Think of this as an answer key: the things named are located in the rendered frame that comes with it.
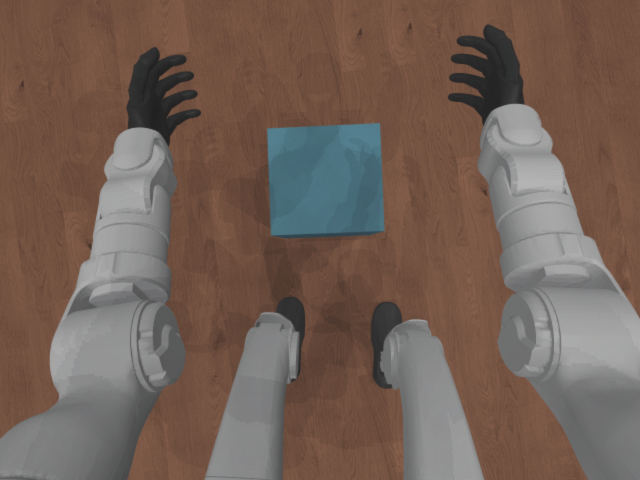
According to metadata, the robot right upper arm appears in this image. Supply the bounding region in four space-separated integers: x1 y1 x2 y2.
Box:
498 286 640 480

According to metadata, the carton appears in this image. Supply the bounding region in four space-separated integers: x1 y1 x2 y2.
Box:
267 123 385 238

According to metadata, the robot left upper arm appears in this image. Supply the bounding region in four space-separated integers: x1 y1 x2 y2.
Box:
0 299 186 480

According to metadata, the robot left forearm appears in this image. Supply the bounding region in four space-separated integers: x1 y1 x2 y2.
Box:
50 127 177 391

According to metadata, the robot right thigh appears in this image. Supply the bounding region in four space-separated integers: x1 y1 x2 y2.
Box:
385 330 484 480

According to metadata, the right robot hand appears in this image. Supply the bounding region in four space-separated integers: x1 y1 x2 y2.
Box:
448 24 525 126

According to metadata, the left robot hand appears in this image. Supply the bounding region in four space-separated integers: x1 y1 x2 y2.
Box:
126 47 201 147

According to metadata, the robot right forearm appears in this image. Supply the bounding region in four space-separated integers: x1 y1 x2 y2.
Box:
477 104 640 322

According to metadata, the right robot shin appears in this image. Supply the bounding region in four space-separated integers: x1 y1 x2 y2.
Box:
380 319 445 378

